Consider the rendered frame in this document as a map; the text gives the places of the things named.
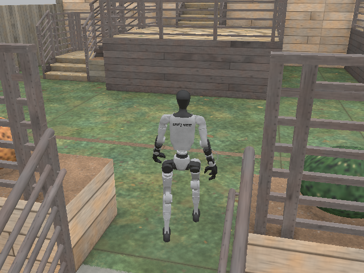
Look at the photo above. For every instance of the robot left hand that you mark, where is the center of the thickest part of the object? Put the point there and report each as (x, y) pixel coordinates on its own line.
(159, 155)

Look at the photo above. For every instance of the right robot forearm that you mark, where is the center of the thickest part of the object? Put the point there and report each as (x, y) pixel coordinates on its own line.
(209, 155)

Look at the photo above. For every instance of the left robot forearm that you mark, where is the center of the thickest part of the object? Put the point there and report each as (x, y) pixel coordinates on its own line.
(157, 147)

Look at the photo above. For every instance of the robot right hand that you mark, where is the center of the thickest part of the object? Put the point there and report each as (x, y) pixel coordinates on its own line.
(213, 172)

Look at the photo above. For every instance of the left robot upper arm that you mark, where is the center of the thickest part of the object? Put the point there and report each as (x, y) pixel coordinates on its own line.
(162, 128)

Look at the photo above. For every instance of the robot head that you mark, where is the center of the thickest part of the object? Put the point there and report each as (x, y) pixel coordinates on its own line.
(183, 98)

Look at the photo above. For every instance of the right robot upper arm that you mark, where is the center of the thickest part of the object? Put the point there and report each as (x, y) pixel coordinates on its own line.
(202, 130)

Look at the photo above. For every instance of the robot torso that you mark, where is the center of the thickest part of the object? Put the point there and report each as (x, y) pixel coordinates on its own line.
(182, 134)

